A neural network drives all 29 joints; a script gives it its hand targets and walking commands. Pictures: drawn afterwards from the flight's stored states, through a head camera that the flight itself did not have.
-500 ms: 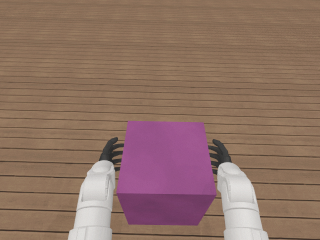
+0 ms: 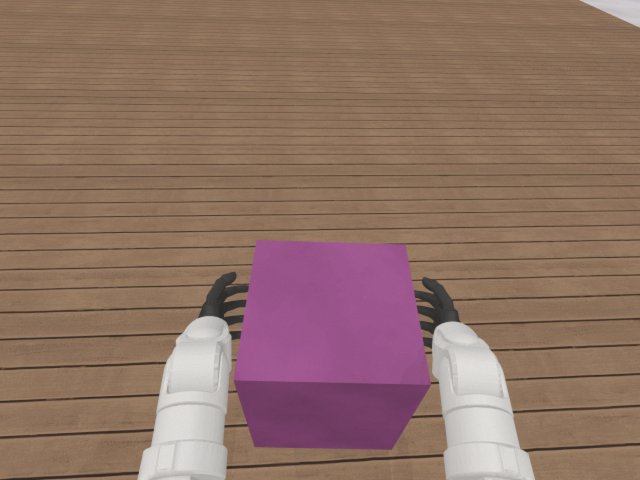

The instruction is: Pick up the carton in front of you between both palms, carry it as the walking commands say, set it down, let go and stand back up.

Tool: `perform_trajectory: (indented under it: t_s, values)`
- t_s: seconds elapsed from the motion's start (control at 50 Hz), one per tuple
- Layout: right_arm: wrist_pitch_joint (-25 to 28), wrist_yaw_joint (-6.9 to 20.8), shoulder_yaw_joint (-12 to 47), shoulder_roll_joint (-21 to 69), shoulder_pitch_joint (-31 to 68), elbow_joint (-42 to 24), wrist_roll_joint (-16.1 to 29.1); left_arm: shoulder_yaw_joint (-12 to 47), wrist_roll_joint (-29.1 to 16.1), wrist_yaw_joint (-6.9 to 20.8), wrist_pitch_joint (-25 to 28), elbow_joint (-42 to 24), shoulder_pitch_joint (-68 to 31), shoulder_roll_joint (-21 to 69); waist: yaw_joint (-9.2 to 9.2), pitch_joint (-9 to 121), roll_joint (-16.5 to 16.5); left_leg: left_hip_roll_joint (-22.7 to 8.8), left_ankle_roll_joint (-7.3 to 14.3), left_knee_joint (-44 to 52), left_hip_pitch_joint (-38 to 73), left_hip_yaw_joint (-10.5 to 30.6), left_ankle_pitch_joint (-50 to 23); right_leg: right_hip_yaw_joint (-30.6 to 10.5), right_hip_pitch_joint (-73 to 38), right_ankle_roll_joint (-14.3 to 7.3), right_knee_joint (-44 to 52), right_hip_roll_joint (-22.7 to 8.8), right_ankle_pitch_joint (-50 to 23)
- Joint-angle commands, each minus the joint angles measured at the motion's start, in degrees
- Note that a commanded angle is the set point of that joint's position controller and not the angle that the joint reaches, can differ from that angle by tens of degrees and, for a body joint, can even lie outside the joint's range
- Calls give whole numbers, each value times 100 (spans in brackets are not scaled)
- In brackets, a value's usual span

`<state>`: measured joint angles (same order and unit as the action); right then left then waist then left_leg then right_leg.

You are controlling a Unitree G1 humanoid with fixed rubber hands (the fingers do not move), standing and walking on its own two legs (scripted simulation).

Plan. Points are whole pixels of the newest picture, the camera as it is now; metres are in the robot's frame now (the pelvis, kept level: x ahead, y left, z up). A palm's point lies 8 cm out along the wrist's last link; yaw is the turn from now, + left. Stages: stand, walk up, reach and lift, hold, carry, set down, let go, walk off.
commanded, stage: hold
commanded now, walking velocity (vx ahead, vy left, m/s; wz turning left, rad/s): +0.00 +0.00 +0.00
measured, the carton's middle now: (327, 349) +0.31 +0.00 -0.04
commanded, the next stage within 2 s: set down in 0.04 s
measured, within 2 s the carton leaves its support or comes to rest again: neither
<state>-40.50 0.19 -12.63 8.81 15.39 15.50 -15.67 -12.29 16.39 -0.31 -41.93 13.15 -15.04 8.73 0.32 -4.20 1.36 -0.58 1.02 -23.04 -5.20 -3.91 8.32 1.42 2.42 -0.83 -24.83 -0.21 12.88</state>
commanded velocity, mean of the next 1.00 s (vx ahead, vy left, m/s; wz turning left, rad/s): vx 0.00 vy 0.00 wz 0.00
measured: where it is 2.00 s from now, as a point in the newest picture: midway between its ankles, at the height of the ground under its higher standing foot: outside the picture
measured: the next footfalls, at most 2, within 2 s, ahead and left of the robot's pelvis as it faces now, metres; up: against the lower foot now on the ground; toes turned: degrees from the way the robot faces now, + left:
none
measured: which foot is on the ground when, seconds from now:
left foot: down 0.00-1.00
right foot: down 0.00-1.00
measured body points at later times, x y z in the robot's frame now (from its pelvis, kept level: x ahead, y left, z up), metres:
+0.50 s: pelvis -0.02 +0.01 -0.03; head +0.05 +0.02 +0.42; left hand +0.35 +0.16 -0.04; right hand +0.36 -0.14 -0.04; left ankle +0.06 +0.11 -0.74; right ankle +0.02 -0.11 -0.74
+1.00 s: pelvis -0.02 -0.02 -0.15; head +0.20 -0.01 +0.24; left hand +0.40 +0.16 -0.22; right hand +0.43 -0.14 -0.23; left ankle +0.06 +0.11 -0.74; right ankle +0.02 -0.11 -0.74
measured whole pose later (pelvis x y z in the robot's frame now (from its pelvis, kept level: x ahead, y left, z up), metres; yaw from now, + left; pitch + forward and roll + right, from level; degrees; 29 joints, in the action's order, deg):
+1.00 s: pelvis -0.02 -0.02 -0.15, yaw +1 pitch +37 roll +0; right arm -13.2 -1.0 -23.9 4.4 44.4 36.5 -13.2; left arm -28.0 13.9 -1.7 -13.5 30.6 -41.1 7.4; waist 1.8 8.4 1.2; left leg 0.7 -0.7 -72.4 -87.3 1.3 21.9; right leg 0.7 84.4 -2.3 -75.5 3.5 27.9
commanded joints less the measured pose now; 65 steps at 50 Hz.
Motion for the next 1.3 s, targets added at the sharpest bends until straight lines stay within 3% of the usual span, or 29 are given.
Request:
perform_trajectory:
  t_s: [0.0, 0.12, 0.24, 0.34, 0.4, 0.46, 0.52, 0.62, 0.7, 0.78, 0.86, 0.92, 1.06, 1.28]
  values:
    - [272, 1342, 2787, 5217, 2777, -205, 1289, 2959, -1422, 1407, 215, -168, -2706, 5321, -54, 1189, -84, 399, -9, 209, 1236, 881, 269, -772, 1155, -255, 772, 269, 383]
    - [431, 1515, 2343, 5160, 3555, 362, 1060, 2628, -1349, 1487, 292, 384, -3443, 5529, -70, 1098, -180, 304, -50, 249, 1124, 981, 1097, -683, 1378, -351, 586, 304, 941]
    - [919, 1623, 1012, 4760, 4838, 1831, 306, 1199, -626, 1306, 657, 1869, -4498, 5414, 25, 695, -329, 185, 16, 126, 495, 1175, 2270, -609, 1813, -350, -55, 373, 1433]
    - [1274, 1342, -260, 3799, 4830, 2572, -520, -149, 136, 909, 1033, 2416, -4557, 4466, 54, 578, -143, 300, -23, -405, -25, 1169, 1901, -598, 2556, -329, -521, 416, 1298]
    - [1587, 1228, -611, 3246, 4608, 2633, -772, -505, 378, 759, 1383, 2409, -4364, 3916, 30, 781, -140, 384, -104, -811, -471, 1082, 1182, -558, 3013, -294, -837, 479, 929]
    - [2085, 1178, -510, 3142, 4480, 2553, -756, -314, 326, 682, 1946, 2275, -4318, 3818, -31, 1391, -132, 452, -140, -1273, -901, 998, 249, -533, 3427, -222, -1201, 566, 388]
    - [2711, 1173, -44, 3411, 4463, 2487, -512, 227, 141, 645, 2631, 2178, -4381, 4052, -57, 2211, -140, 540, -132, -1818, -1206, 1003, -577, -523, 3870, -177, -1626, 668, -14]
    - [3469, 1162, 1351, 4159, 4850, 2200, 250, 1528, -407, 608, 3474, 1918, -4791, 4685, -26, 4444, -70, 698, -133, -2950, -1543, 979, -1784, -513, 4562, -36, -2526, 781, -896]
    - [3601, 997, 2364, 4354, 5113, 1582, 864, 2360, -801, 585, 3612, 1353, -4929, 4746, 138, 6464, -41, 773, -121, -3758, -2017, 842, -2454, -556, 4759, 136, -3240, 849, -1666]
    - [3394, 865, 2640, 4497, 5162, 1518, 1020, 2461, -929, 683, 3416, 1353, -4945, 4667, 242, 6655, 74, 869, -178, -4133, -3446, 632, -1614, -618, 4844, 216, -3623, 857, -1615]
    - [3026, 918, 2317, 4776, 5327, 1935, 840, 2057, -809, 927, 3085, 1776, -5190, 4737, 250, 5900, 183, 916, -144, -4409, -4786, 506, -509, -618, 5500, 234, -3824, 843, -712]
    - [2819, 982, 1972, 4829, 5570, 2246, 714, 1729, -702, 1081, 2883, 2073, -5461, 4780, 223, 5558, 167, 923, -133, -4661, -5485, 447, -117, -602, 5986, 215, -4007, 842, -301]
    - [2716, 976, 1622, 4625, 6240, 2564, 677, 1373, -680, 1126, 2765, 2327, -6137, 4727, 177, 5882, 109, 972, -186, -5371, -6457, 349, -42, -535, 6709, 212, -4713, 905, -274]
    - [2676, 1004, 1847, 4151, 7421, 2463, 1057, 1585, -1055, 746, 2681, 2055, -7273, 4676, 208, 6992, 21, 989, -326, -6406, -6712, 254, -114, -246, 7874, 183, -5941, 1043, -22]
